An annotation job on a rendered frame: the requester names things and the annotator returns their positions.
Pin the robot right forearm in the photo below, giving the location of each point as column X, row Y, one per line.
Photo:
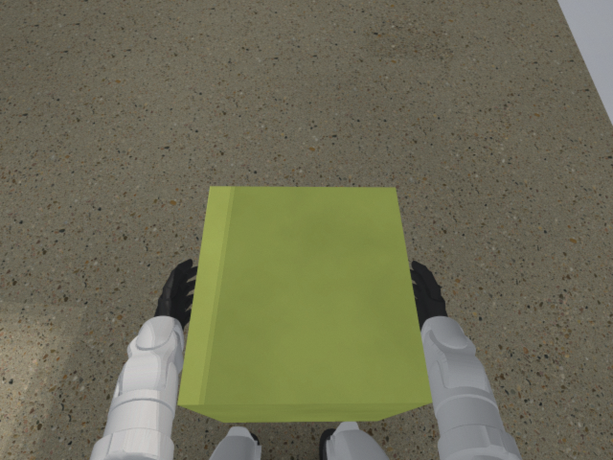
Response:
column 468, row 417

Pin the carton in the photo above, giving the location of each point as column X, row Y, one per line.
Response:
column 303, row 309

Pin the robot right thigh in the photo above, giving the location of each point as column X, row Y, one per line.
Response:
column 354, row 445

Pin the robot right hand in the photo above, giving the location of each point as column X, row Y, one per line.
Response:
column 429, row 301

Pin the robot left hand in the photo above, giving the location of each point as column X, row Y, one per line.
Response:
column 174, row 301

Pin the robot left forearm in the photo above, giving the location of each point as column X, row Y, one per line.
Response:
column 140, row 416

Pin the robot right shin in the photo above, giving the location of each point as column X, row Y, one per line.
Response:
column 346, row 426

